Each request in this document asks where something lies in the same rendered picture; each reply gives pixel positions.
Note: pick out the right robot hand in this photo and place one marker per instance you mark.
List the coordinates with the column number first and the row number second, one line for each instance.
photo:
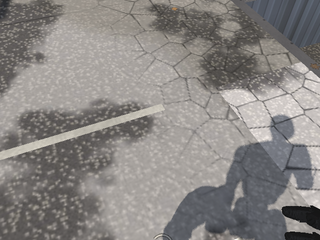
column 303, row 214

